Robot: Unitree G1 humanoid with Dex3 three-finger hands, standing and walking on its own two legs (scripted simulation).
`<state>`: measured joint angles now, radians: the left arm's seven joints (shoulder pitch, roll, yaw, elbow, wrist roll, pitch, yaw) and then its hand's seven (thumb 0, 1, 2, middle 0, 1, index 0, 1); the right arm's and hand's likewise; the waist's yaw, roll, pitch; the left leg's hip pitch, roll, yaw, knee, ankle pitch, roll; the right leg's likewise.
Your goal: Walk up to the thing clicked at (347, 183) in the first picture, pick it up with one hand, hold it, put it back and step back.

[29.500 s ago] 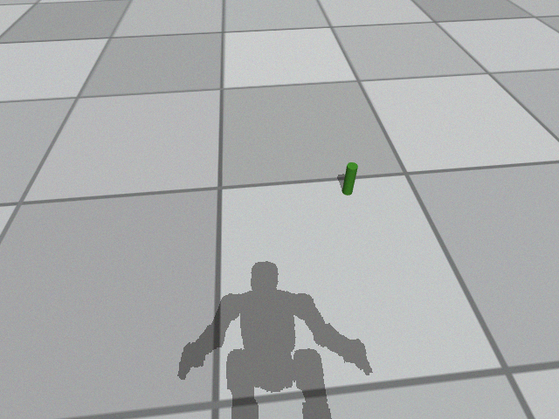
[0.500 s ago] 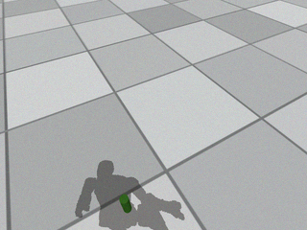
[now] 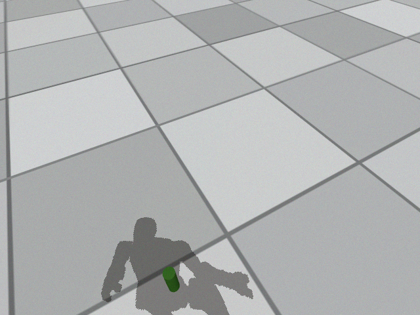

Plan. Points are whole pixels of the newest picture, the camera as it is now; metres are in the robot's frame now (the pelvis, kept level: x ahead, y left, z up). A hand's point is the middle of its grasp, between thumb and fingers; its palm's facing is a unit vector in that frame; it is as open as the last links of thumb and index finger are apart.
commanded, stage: stand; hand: left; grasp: from the side
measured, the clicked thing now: (171, 279) +0.40 +0.20 -0.70
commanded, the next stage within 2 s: step back in 0.26 s
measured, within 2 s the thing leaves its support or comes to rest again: neither
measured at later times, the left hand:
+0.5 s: hand out of the picture +0.09 +0.28 -0.17, palm faces -0.01 -0.92 -0.38, open 7.4 cm
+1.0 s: hand out of the picture -0.01 +0.30 -0.18, palm faces -0.10 -0.92 -0.39, open 7.4 cm
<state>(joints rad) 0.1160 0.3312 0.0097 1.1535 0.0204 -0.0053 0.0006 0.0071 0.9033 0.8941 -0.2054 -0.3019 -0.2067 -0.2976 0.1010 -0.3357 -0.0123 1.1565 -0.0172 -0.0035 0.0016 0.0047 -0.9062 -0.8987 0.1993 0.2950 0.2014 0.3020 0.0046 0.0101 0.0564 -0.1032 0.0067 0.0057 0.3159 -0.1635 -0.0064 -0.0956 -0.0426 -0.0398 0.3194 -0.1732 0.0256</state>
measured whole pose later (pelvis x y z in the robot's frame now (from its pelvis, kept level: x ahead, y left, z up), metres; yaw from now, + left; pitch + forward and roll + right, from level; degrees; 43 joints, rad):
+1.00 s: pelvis -0.12 +0.04 -0.03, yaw -3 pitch -2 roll -2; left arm 0.14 0.35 0.06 0.89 0.03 0.04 0.00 0.01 0.90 0.89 -0.21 -0.30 -0.21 -0.30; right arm 0.10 -0.37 -0.05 0.87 -0.01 0.05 -0.01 0.00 -0.90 -0.90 0.20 0.30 0.20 0.30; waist -0.02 0.05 0.20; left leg -0.41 0.01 0.04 0.74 -0.32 0.05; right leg -0.26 0.05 0.03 0.66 -0.37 -0.01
